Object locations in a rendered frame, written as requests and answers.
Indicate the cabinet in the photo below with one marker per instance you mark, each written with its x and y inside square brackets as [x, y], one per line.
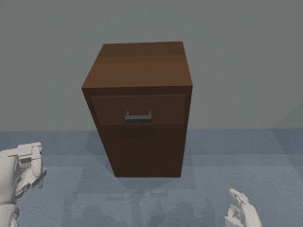
[142, 69]

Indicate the drawer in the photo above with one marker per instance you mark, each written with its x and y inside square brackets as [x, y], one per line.
[165, 109]

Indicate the handle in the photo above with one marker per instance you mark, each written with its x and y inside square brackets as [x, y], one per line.
[138, 118]

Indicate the robot left hand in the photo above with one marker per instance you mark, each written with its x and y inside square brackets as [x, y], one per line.
[32, 166]

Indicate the robot left forearm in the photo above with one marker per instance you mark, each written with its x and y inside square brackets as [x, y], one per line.
[8, 215]

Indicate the robot right hand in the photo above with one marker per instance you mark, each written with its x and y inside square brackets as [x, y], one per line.
[244, 216]

